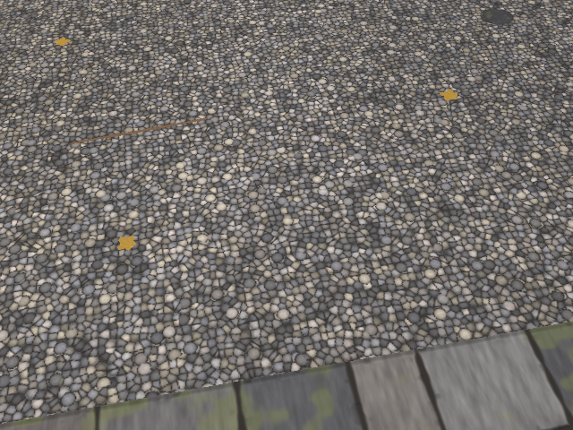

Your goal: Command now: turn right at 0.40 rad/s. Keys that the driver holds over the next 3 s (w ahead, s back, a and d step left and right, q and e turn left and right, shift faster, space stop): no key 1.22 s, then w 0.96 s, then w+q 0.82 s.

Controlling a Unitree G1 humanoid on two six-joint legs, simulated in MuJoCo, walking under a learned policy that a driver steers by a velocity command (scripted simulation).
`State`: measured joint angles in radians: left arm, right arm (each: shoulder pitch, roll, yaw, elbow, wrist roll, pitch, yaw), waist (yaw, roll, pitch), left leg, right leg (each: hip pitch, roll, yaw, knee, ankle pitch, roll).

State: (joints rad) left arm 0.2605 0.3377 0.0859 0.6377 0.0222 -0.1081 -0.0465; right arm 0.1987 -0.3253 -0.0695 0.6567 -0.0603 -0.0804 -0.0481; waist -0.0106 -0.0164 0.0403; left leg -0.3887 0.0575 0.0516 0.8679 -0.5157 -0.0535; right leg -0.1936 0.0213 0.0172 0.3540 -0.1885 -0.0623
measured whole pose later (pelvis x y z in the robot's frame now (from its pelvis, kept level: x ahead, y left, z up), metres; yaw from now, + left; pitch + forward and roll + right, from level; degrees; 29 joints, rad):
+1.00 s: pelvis +0.02 +0.03 -0.02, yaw -4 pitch +0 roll -1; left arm 0.25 0.32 0.02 0.66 -0.01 -0.04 -0.06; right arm 0.07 -0.29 -0.01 0.81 0.00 -0.08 0.07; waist 0.00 0.01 0.04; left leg -0.26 0.06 0.07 0.56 -0.30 0.00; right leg -0.21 0.05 0.08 0.50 -0.29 0.00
